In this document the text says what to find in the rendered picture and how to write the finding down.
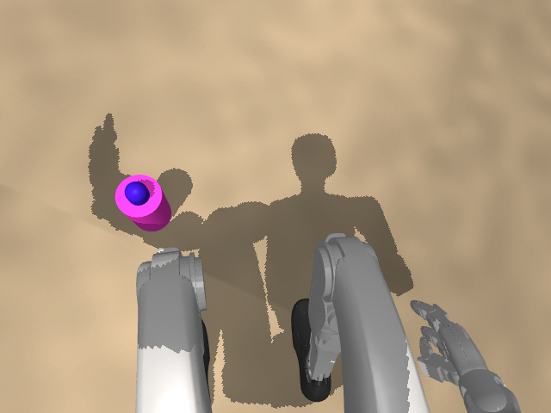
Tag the right robot hand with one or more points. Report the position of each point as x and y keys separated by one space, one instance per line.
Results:
x=459 y=354

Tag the right robot arm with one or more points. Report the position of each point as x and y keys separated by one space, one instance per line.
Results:
x=485 y=392

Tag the bottle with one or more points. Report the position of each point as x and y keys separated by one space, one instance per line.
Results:
x=141 y=199

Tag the right robot foot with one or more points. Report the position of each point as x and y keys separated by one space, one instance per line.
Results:
x=313 y=390

